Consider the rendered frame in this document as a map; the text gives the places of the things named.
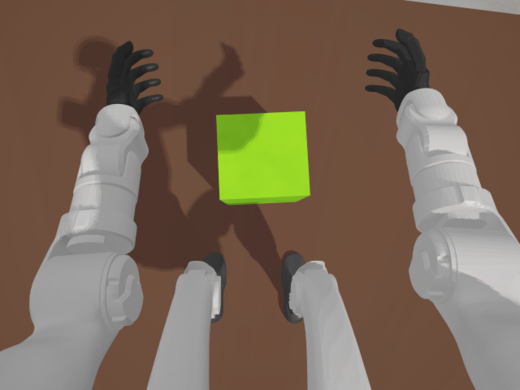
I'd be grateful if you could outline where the carton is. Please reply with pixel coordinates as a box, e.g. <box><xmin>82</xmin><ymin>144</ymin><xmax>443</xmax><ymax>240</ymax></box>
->
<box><xmin>216</xmin><ymin>111</ymin><xmax>310</xmax><ymax>205</ymax></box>

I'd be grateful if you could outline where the robot left hand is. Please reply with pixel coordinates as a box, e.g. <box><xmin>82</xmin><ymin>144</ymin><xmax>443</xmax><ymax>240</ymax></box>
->
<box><xmin>106</xmin><ymin>41</ymin><xmax>163</xmax><ymax>115</ymax></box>

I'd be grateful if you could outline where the right robot thigh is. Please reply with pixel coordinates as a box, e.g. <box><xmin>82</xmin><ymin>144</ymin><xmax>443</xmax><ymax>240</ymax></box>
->
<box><xmin>292</xmin><ymin>269</ymin><xmax>371</xmax><ymax>390</ymax></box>

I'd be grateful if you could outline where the robot right hand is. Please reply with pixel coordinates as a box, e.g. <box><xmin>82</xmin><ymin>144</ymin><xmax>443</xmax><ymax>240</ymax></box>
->
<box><xmin>365</xmin><ymin>28</ymin><xmax>430</xmax><ymax>112</ymax></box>

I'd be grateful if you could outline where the robot right forearm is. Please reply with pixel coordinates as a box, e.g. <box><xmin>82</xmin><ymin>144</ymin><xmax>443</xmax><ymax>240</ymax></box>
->
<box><xmin>396</xmin><ymin>88</ymin><xmax>520</xmax><ymax>245</ymax></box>

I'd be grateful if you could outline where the robot left foot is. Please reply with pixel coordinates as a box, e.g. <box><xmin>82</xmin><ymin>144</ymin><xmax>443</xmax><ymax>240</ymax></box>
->
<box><xmin>203</xmin><ymin>252</ymin><xmax>227</xmax><ymax>323</ymax></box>

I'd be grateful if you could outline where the robot left upper arm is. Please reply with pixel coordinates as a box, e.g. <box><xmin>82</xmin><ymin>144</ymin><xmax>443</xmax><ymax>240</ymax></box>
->
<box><xmin>0</xmin><ymin>252</ymin><xmax>144</xmax><ymax>390</ymax></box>

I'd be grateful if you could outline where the robot left forearm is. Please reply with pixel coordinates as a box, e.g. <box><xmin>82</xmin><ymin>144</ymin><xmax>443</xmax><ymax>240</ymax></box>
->
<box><xmin>29</xmin><ymin>104</ymin><xmax>149</xmax><ymax>325</ymax></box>

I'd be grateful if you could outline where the robot right upper arm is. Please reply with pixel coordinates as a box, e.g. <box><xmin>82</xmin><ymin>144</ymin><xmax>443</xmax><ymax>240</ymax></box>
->
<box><xmin>409</xmin><ymin>227</ymin><xmax>520</xmax><ymax>390</ymax></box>

